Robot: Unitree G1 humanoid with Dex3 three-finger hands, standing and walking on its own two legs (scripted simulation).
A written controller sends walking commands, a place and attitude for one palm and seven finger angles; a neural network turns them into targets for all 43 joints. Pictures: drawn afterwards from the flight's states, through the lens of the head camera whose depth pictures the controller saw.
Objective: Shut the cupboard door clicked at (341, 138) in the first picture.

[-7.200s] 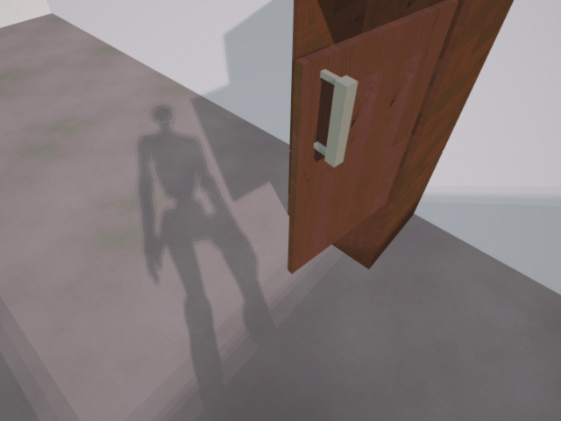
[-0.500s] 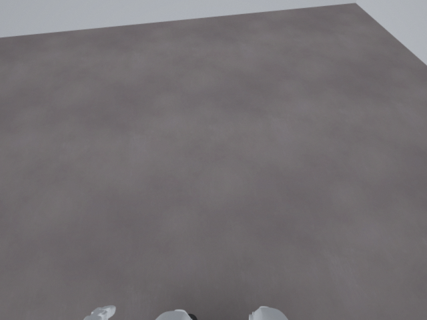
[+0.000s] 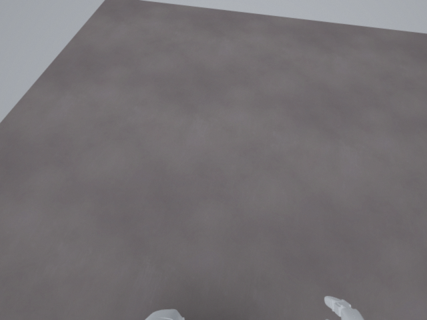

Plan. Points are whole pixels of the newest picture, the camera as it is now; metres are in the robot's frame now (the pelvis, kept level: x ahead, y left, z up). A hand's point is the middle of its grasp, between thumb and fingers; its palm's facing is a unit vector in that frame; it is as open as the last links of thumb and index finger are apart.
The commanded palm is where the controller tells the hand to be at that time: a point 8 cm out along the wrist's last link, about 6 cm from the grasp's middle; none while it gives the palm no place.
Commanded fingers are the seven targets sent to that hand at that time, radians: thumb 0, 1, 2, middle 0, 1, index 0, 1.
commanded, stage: walk to a spot facing it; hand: left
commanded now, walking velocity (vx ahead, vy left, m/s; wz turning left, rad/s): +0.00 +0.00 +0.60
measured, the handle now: out of the picture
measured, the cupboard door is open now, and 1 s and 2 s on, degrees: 81 81 81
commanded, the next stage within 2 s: none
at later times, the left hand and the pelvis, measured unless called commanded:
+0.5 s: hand out of the picture +0.10 +0.17 -0.13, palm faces +0.25 -0.92 -0.30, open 7.4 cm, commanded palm none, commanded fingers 0.00 0.90 0.90 -0.20 -0.30 -0.20 -0.30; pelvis +0.04 -0.05 +0.01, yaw +16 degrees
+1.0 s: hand out of the picture -0.03 +0.18 -0.17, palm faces +0.59 -0.77 -0.24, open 7.4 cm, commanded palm none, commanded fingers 0.00 0.90 0.90 -0.20 -0.30 -0.20 -0.30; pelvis +0.05 -0.02 +0.00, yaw +35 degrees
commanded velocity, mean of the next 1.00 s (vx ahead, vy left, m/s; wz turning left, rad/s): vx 0.00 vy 0.00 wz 0.60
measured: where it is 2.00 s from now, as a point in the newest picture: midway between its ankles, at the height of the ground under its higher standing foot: outside the picture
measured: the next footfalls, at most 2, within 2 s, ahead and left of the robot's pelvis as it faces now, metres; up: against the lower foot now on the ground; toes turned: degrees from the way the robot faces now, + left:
right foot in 0.40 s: +0.11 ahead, -0.14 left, +0.00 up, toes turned +8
left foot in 0.86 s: +0.03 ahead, +0.08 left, +0.00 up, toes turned +37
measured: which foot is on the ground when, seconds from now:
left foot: down 0.00-0.40, up 0.42-0.84, down 0.86-1.00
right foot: down 0.00-0.00, up 0.02-0.38, down 0.40-0.86, up 0.88-1.00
